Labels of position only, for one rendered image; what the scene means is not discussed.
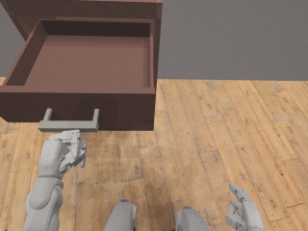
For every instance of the robot left thigh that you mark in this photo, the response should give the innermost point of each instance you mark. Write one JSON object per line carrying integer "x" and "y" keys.
{"x": 122, "y": 218}

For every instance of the handle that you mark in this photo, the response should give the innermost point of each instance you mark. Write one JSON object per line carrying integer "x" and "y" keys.
{"x": 58, "y": 126}

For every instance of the robot right thigh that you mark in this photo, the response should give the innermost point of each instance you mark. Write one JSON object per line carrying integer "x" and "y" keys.
{"x": 190, "y": 220}

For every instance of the drawer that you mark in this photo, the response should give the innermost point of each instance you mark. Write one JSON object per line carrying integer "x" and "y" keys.
{"x": 74, "y": 66}

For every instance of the robot thigh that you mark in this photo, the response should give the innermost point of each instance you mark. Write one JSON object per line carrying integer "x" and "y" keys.
{"x": 122, "y": 218}
{"x": 190, "y": 220}

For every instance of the cabinet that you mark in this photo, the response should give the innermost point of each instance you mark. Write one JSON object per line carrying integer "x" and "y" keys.
{"x": 26, "y": 13}

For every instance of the robot right hand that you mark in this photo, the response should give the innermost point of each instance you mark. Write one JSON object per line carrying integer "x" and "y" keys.
{"x": 248, "y": 215}

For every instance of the robot left hand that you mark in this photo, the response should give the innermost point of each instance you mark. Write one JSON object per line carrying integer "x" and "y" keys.
{"x": 69, "y": 145}

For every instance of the left robot forearm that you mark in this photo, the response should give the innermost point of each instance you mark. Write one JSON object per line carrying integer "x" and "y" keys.
{"x": 43, "y": 204}

